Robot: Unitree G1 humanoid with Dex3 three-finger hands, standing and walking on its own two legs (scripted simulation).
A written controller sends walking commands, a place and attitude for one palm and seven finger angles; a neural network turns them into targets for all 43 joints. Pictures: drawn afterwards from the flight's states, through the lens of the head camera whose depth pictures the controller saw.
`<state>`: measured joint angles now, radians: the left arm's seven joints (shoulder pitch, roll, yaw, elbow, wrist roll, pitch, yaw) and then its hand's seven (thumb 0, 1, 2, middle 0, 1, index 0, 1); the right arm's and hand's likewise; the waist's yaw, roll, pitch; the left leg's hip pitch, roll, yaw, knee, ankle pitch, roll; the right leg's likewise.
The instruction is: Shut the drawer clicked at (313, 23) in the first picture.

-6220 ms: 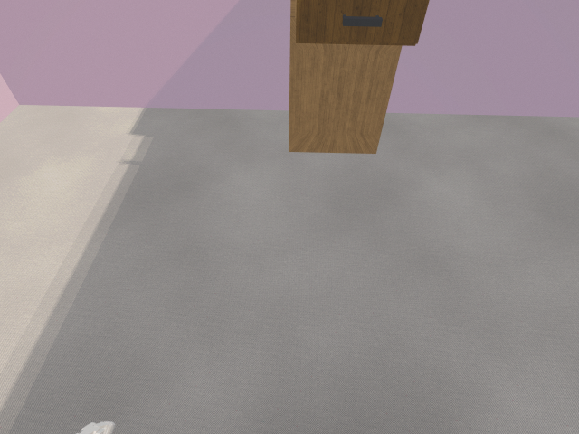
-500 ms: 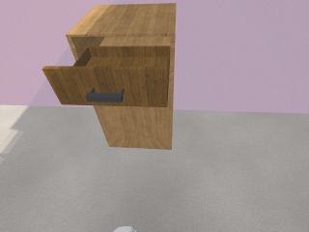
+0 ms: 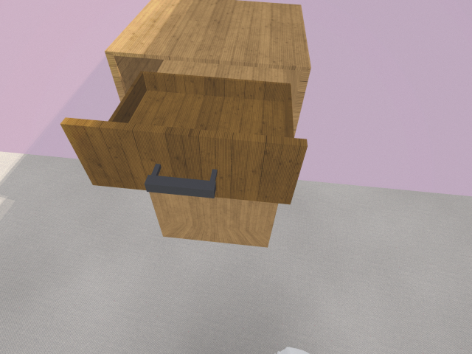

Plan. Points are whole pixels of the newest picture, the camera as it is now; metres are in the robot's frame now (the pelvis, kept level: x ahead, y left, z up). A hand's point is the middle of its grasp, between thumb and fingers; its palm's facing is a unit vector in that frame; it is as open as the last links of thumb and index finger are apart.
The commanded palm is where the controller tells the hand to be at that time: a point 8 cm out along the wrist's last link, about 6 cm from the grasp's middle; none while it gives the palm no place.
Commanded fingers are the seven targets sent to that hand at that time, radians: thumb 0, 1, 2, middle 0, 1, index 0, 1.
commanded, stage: take the last steps up to it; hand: left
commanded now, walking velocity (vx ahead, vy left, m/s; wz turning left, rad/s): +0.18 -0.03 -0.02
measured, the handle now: (183, 178) +0.42 +0.14 +0.04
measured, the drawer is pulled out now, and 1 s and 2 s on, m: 0.27 0.27 0.27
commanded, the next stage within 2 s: come to a stop and stand still in 0.08 s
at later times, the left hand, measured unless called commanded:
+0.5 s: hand (154, 352) +0.16 +0.17 -0.17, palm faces +0.05 -0.97 -0.25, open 7.2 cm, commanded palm none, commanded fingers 0.00 0.90 0.90 -0.20 -0.30 -0.20 -0.30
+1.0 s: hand out of the picture +0.03 +0.19 -0.18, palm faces +0.01 -0.98 -0.22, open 7.3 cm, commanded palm none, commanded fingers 0.00 0.90 0.90 -0.20 -0.30 -0.20 -0.30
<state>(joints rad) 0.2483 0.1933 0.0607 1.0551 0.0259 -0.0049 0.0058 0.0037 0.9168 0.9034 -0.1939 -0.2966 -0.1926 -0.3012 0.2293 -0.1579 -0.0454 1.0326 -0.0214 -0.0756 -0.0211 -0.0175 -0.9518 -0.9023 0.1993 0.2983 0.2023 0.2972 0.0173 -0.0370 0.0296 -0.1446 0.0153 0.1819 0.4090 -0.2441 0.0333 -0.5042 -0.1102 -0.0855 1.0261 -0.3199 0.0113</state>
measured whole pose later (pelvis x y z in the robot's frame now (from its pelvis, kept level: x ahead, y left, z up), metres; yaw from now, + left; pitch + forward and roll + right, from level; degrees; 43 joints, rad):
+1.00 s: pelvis +0.03 +0.01 +0.00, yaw -1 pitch -1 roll +1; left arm 0.29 0.15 0.01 1.12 0.02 0.03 0.04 0.00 0.91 0.90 -0.20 -0.30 -0.19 -0.30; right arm 0.17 -0.16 -0.04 1.07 0.00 0.00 -0.03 0.00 -0.94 -0.90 0.20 0.30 0.20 0.30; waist 0.00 0.00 0.03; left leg -0.26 0.00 0.11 0.43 -0.15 0.03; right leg -0.13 -0.04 -0.02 0.46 -0.32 0.02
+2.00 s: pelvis +0.07 -0.02 +0.00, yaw -1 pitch +0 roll +1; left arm 0.32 0.12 0.00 1.13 0.01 0.00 0.05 0.00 0.91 0.90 -0.20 -0.30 -0.20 -0.30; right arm 0.24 -0.14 -0.02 1.16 -0.01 0.00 -0.04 0.01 -0.93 -0.90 0.20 0.30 0.20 0.30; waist 0.00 -0.02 0.04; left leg -0.22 0.03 0.08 0.43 -0.20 -0.02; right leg -0.06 0.00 -0.04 0.42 -0.35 -0.02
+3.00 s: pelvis +0.09 -0.02 -0.01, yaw -1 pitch +0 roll +0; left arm 0.31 0.15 -0.01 1.04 0.01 -0.02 0.06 0.00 0.91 0.90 -0.20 -0.30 -0.20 -0.30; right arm 0.19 -0.18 -0.03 1.04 -0.02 0.02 -0.02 0.01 -0.92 -0.90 0.20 0.30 0.20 0.30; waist 0.00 0.03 0.06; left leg -0.29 0.06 0.07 0.59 -0.31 -0.02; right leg -0.10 0.01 -0.04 0.52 -0.42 -0.03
